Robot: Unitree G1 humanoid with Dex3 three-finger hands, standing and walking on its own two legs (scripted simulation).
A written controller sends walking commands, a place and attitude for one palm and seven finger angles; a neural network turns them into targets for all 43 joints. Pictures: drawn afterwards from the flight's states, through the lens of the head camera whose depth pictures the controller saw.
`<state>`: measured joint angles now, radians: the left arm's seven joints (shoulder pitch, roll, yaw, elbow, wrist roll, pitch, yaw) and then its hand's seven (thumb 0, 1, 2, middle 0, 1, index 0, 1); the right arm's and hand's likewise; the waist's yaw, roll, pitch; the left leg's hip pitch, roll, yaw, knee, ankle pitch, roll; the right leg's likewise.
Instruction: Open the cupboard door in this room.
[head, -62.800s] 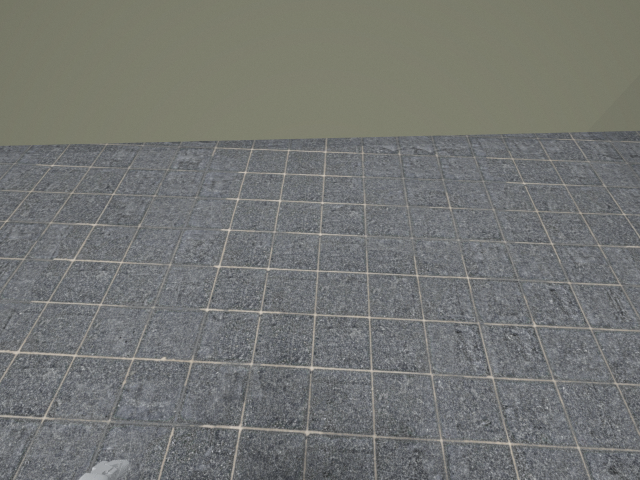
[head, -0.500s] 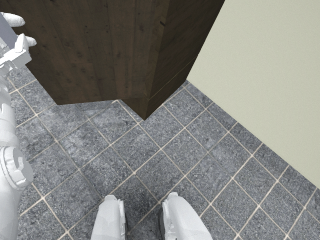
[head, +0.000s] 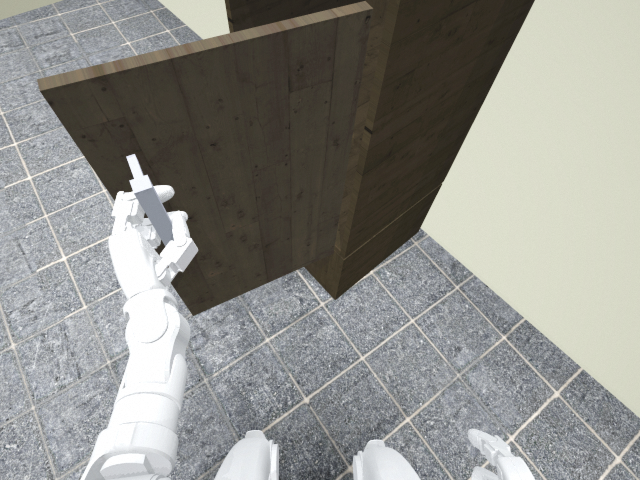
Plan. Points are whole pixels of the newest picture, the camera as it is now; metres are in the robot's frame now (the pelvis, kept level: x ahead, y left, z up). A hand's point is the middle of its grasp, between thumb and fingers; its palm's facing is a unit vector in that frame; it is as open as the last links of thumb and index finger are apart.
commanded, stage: pull the door open along its arc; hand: left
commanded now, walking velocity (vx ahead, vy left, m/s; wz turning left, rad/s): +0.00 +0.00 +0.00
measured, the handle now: (155, 206) +0.44 +0.22 +0.04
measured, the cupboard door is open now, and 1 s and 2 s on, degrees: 77 100 100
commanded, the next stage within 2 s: open thumb and fingers to let go in 0.42 s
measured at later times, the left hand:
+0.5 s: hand (263, 305) +0.31 +0.08 +0.04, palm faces +0.47 -0.88 +0.02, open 6.0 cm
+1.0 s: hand (258, 299) +0.32 +0.08 +0.03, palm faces +0.46 -0.89 +0.01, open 11.9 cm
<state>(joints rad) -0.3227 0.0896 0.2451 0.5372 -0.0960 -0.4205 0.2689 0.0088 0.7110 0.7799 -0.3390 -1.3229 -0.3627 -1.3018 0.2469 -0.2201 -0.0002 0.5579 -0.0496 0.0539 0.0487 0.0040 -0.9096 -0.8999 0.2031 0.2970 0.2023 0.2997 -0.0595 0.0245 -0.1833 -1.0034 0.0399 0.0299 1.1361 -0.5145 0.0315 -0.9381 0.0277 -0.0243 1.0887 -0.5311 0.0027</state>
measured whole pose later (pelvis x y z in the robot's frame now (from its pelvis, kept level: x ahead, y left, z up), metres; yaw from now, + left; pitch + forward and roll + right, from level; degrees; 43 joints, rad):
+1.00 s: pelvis -0.01 -0.04 +0.00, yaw +4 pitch +18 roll +0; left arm -0.12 -0.07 -0.06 0.46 0.05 -0.48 0.55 0.00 -0.17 0.44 -0.32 -1.23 -0.32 -1.24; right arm 0.19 -0.19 -0.02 0.63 -0.09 0.01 0.02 0.01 -0.91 -0.90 0.20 0.30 0.20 0.30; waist -0.01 0.02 -0.18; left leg -0.94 0.02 -0.02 1.11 -0.48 -0.02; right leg -0.88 0.01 -0.08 1.12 -0.55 -0.05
